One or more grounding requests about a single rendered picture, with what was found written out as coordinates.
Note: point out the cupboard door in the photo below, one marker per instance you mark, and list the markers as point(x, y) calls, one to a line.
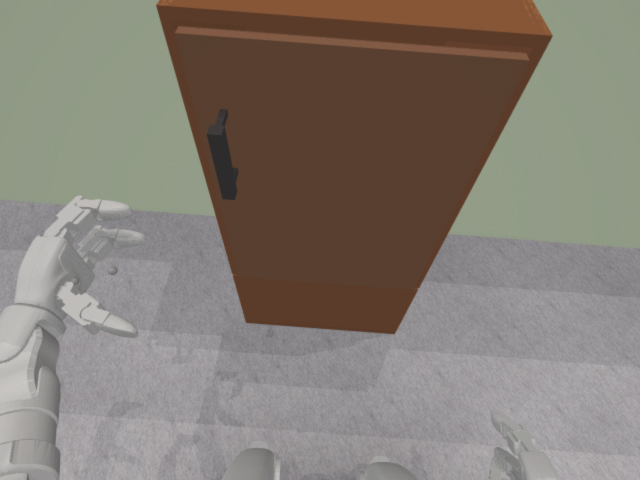
point(352, 154)

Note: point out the robot right shin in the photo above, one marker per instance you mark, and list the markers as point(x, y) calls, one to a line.
point(379, 459)

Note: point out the robot left forearm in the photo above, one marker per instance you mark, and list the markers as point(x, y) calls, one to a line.
point(29, 392)

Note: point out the robot left shin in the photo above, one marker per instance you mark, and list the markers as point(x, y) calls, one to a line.
point(259, 444)

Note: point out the robot shin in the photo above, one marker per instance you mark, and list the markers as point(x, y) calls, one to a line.
point(259, 444)
point(379, 459)

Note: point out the robot right hand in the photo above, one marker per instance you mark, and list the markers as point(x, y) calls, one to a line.
point(531, 463)

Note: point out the handle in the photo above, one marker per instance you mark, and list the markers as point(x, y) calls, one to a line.
point(226, 174)

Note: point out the robot left hand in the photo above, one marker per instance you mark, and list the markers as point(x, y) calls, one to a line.
point(51, 261)

